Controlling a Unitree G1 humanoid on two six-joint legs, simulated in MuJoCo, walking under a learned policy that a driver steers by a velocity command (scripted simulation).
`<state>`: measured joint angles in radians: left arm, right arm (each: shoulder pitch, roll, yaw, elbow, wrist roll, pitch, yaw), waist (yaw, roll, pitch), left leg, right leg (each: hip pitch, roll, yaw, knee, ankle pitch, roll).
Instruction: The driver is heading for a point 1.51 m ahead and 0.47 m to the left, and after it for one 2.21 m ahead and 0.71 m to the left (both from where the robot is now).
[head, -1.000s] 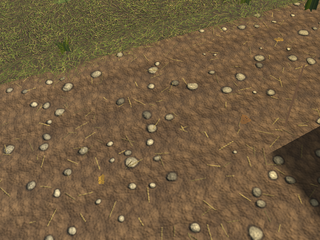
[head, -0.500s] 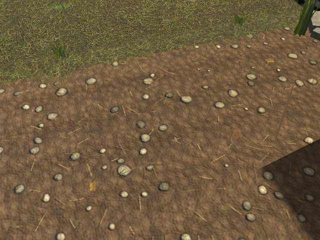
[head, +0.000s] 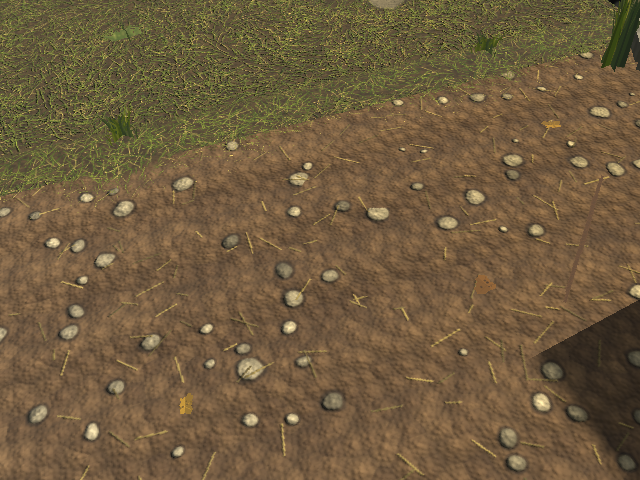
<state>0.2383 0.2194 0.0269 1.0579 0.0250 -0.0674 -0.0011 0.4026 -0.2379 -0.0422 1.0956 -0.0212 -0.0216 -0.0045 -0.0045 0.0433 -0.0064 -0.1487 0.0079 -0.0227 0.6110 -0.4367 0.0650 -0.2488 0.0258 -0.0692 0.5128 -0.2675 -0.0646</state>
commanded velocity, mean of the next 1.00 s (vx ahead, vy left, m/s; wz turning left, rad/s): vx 0.23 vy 0.00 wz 0.14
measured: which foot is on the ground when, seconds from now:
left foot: up 0.00-0.40, down 0.42-0.98, up 1.00-1.00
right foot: down 0.00-0.44, up 0.46-0.96, down 0.98-1.00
